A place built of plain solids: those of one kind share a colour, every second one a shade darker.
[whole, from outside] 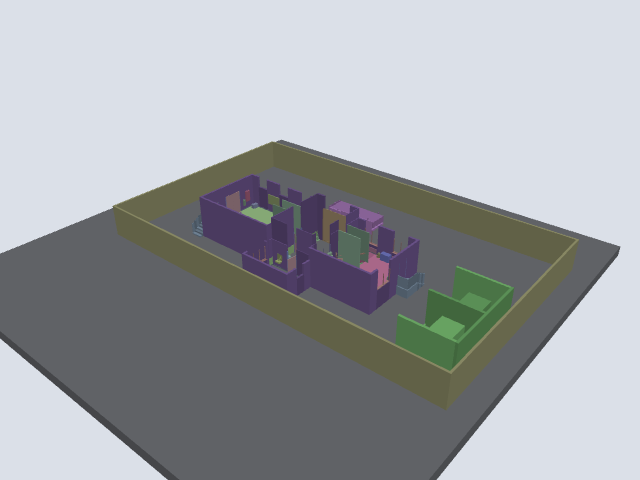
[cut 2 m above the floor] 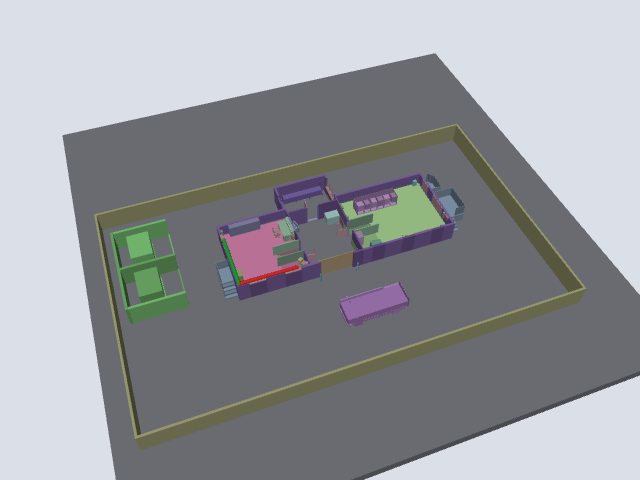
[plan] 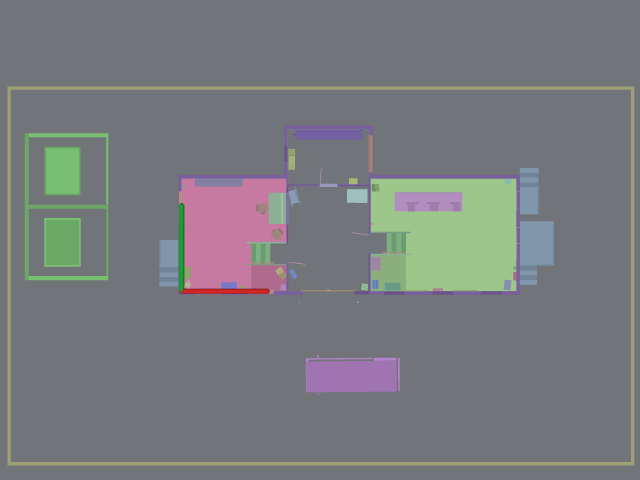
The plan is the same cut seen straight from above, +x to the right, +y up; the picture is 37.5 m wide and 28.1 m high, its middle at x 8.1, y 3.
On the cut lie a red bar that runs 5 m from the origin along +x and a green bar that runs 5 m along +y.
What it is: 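A small electricity substation's switch house; switch room and control room on one raised floor over the cable ways, an unloading bay at the yard's level between them, a battery room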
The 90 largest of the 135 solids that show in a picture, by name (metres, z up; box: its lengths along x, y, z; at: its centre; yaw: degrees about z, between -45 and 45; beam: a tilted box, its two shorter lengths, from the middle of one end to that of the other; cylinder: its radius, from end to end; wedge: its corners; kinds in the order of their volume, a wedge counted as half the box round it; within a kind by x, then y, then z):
{
 "yard_bound_1": {"box": [0.2, 22.19, 3.2], "at": [-10.1, 0.89, 1.55]},
 "yard_bound_2": {"box": [36.7, 0.2, 3.2], "at": [8.15, -10.1, 1.55]},
 "yard_bound_3": {"box": [36.7, 0.2, 3.2], "at": [8.15, 11.89, 1.55]},
 "yard_bound_4": {"box": [0.2, 22.19, 3.2], "at": [26.4, 0.89, 1.55]},
 "raised_floor_switchroom_1": {"box": [2.19, 2.27, 0.9], "at": [12.03, 1.07, 0.4]},
 "raised_floor_switchroom_2": {"box": [2.19, 3.27, 0.9], "at": [12.03, 5.03, 0.4]},
 "raised_floor_switchroom_3": {"box": [6.54, 6.73, 0.9], "at": [16.4, 3.3, 0.4]},
 "wall_1": {"box": [0.2, 4.26, 3.9], "at": [-0.1, 1.93, 1.9]},
 "wall_2": {"box": [0.2, 1.81, 1.9], "at": [-0.1, 4.95, 0.9]},
 "wall_3": {"box": [0.2, 0.96, 3.9], "at": [-0.1, 6.33, 1.9]},
 "wall_4": {"box": [1.01, 0.2, 3.9], "at": [0.3, -0.1, 1.9]},
 "wall_5": {"box": [1.51, 0.2, 1.8], "at": [1.55, -0.1, 0.85]},
 "wall_6": {"box": [6.4, 0.2, 3.9], "at": [3.0, 6.7, 1.9]},
 "wall_7": {"box": [1.61, 0.2, 3.9], "at": [3.1, -0.1, 1.9]},
 "wall_8": {"box": [1.51, 0.2, 1.8], "at": [4.65, -0.1, 0.85]},
 "wall_9": {"box": [0.81, 0.2, 3.9], "at": [5.8, -0.1, 1.9]},
 "wall_10": {"box": [0.2, 1.01, 2.75], "at": [6.1, 7.1, 1.32]},
 "wall_11": {"box": [0.2, 0.91, 1.75], "at": [6.1, 8.05, 0.82]},
 "wall_12": {"box": [0.2, 1.21, 2.75], "at": [6.1, 9.1, 1.32]},
 "wall_13": {"box": [0.06, 1.67, 3.02], "at": [6.17, 0.83, 2.34]},
 "wall_14": {"box": [0.06, 1.17, 3.02], "at": [6.17, 3.32, 2.34]},
 "wall_15": {"box": [0.06, 1.67, 4.85], "at": [6.23, 0.83, 2.38]},
 "wall_16": {"box": [0.06, 1.17, 4.85], "at": [6.23, 3.32, 2.38]},
 "wall_17": {"box": [0.91, 0.2, 4.85], "at": [6.65, -0.1, 2.38]},
 "wall_18": {"box": [1.85, 0.06, 4.85], "at": [7.13, 6.17, 2.38]},
 "wall_19": {"box": [1.85, 0.06, 2.75], "at": [7.13, 6.23, 1.32]},
 "wall_20": {"box": [5.2, 0.2, 2.75], "at": [8.6, 9.6, 1.32]},
 "wall_21": {"box": [1.85, 0.06, 4.85], "at": [10.07, 6.17, 2.38]},
 "wall_22": {"box": [1.85, 0.06, 2.75], "at": [10.07, 6.23, 1.32]},
 "wall_23": {"box": [0.91, 0.2, 4.85], "at": [10.55, -0.1, 2.38]},
 "wall_24": {"box": [0.06, 2.25, 4.85], "at": [10.97, 1.13, 2.38]},
 "wall_25": {"box": [0.06, 2.85, 4.85], "at": [10.97, 4.77, 2.38]},
 "wall_26": {"box": [0.06, 2.92, 4.3], "at": [11.03, 4.8, 2.1]},
 "wall_27": {"box": [0.2, 0.36, 2.75], "at": [11.1, 6.78, 1.32]},
 "wall_28": {"box": [0.2, 0.56, 2.75], "at": [11.1, 9.43, 1.32]},
 "wall_29": {"box": [0.86, 0.2, 4.3], "at": [11.43, -0.1, 2.1]},
 "wall_30": {"box": [1.21, 0.2, 3.2], "at": [12.45, -0.1, 1.55]},
 "wall_31": {"box": [1.66, 0.2, 4.3], "at": [13.88, -0.1, 2.1]},
 "wall_32": {"box": [1.21, 0.2, 3.2], "at": [15.3, -0.1, 1.55]},
 "wall_33": {"box": [8.8, 0.2, 4.3], "at": [15.4, 6.7, 2.1]},
 "wall_34": {"box": [1.66, 0.2, 4.3], "at": [16.73, -0.1, 2.1]},
 "wall_35": {"box": [1.21, 0.2, 3.2], "at": [18.15, -0.1, 1.55]},
 "wall_36": {"box": [1.06, 0.2, 4.3], "at": [19.27, -0.1, 2.1]},
 "wall_37": {"box": [0.2, 7.0, 4.3], "at": [19.7, 3.3, 2.1]},
 "yard_pen_1": {"box": [0.24, 8.61, 3.36], "at": [-9.07, 4.95, 1.67]},
 "yard_pen_2": {"box": [2.14, 2.85, 0.22], "at": [-6.97, 2.86, 0.16]},
 "yard_pen_3": {"box": [1.92, 2.63, 1.74], "at": [-6.97, 2.86, 1.14]},
 "yard_pen_4": {"box": [2.12, 2.85, 0.22], "at": [-6.97, 7.04, 0.16]},
 "yard_pen_5": {"box": [1.9, 2.63, 1.85], "at": [-6.97, 7.04, 1.2]},
 "yard_pen_6": {"box": [4.65, 0.24, 3.36], "at": [-6.62, 0.77, 1.67]},
 "yard_pen_7": {"box": [4.65, 0.24, 3.36], "at": [-6.62, 4.95, 1.67]},
 "yard_pen_8": {"box": [4.65, 0.24, 3.36], "at": [-6.62, 9.13, 1.67]},
 "raised_floor_control_1": {"box": [4.13, 6.73, 0.9], "at": [2.0, 3.3, 0.4]},
 "raised_floor_control_2": {"box": [2.19, 1.67, 0.9], "at": [5.17, 0.77, 0.4]},
 "raised_floor_control_3": {"box": [2.19, 3.87, 0.9], "at": [5.17, 4.73, 0.4]},
 "yard_step_1": {"box": [1.1, 0.28, 0.5], "at": [-0.75, 0.98, 0.24]},
 "yard_step_2": {"box": [1.1, 0.28, 0.67], "at": [-0.75, 1.26, 0.33]},
 "yard_step_3": {"box": [1.1, 1.6, 0.84], "at": [-0.75, 2.2, 0.41]},
 "yard_step_4": {"box": [1.0, 0.28, 0.67], "at": [20.3, 1.36, 0.33]},
 "yard_step_5": {"box": [1.1, 1.6, 0.84], "at": [20.35, 5.3, 0.41]},
 "yard_step_6": {"box": [1.1, 0.28, 0.67], "at": [20.35, 6.24, 0.33]},
 "yard_step_7": {"box": [1.1, 0.28, 0.5], "at": [20.35, 6.52, 0.24]},
 "yard_step_8": {"box": [2.0, 2.6, 0.84], "at": [20.8, 2.8, 0.41]},
 "beyond_van_1": {"box": [3.79, 0.08, 1.48], "at": [9.23, -3.95, 0.68], "yaw": 0.4},
 "beyond_van_2": {"box": [5.29, 1.81, 0.65], "at": [9.95, -4.99, 0.97], "yaw": 0.4},
 "beyond_van_3": {"box": [1.36, 0.16, 1.0], "at": [11.9, -3.97, 0.79], "yaw": 0.4},
 "relay_cubicles_1": {"box": [2.8, 0.46, 2.2], "at": [2.18, 6.36, 2.02]},
 "let_screen_1": {"box": [2.37, 0.08, 3.05], "at": [4.96, 1.56, 2.33]},
 "let_screen_2": {"box": [2.37, 0.08, 3.05], "at": [4.96, 2.84, 2.33]},
 "let_screen_3": {"box": [2.37, 0.08, 3.45], "at": [12.24, 2.16, 2.52]},
 "let_screen_4": {"box": [2.37, 0.08, 3.45], "at": [12.24, 3.44, 2.52]},
 "switchgear_row_1": {"box": [0.61, 0.54, 0.83], "at": [12.77, 4.96, 1.7]},
 "switchgear_row_2": {"box": [0.44, 0.57, 0.81], "at": [13.46, 4.94, 1.72]},
 "switchgear_row_3": {"box": [0.47, 0.57, 0.81], "at": [14.12, 4.94, 1.72]},
 "switchgear_row_4": {"box": [3.94, 1.1, 0.12], "at": [14.45, 5.23, 0.86]},
 "switchgear_row_5": {"box": [0.52, 0.55, 0.8], "at": [14.78, 4.95, 1.66]},
 "switchgear_row_6": {"box": [0.54, 0.54, 0.78], "at": [15.43, 4.96, 1.64]},
 "switchgear_row_7": {"box": [0.44, 0.57, 0.81], "at": [16.11, 4.94, 1.72]},
 "battery_stand_1": {"box": [3.81, 0.58, 0.55], "at": [8.61, 9.17, 0.59]},
 "door_landing_1": {"box": [0.3, 1.22, 0.73], "at": [4.2, 2.2, 0.32]},
 "door_landing_2": {"box": [0.3, 1.22, 0.56], "at": [4.48, 2.2, 0.23]},
 "door_landing_3": {"box": [0.3, 1.22, 0.56], "at": [12.72, 2.8, 0.23]},
 "door_landing_4": {"box": [0.3, 1.22, 0.73], "at": [13.0, 2.8, 0.32]},
 "crate_1": {"box": [1.2, 0.8, 0.95], "at": [10.28, 5.57, 0.42], "yaw": -0.5},
 "cupboard_steel_1": {"box": [0.92, 0.45, 1.88], "at": [12.35, 0.28, 1.74]},
 "charger_cubicle_1": {"box": [0.47, 0.7, 1.75], "at": [0.29, 1.08, 1.68]},
 "sectional_door_1": {"box": [3.08, 0.042, 3.62], "at": [8.6, 0.01, 1.76]},
 "filing_lateral_low_1": {"box": [0.9, 0.48, 0.73], "at": [2.77, 0.29, 1.16]},
 "cable_drum_mid_1": {"box": [0.54, 0.78, 0.4], "at": [6.57, 5.53, 0.55], "yaw": 16.4},
 "control_desk_1": {"box": [0.27, 1.8, 0.3], "at": [5.96, 4.85, 1.77]}
}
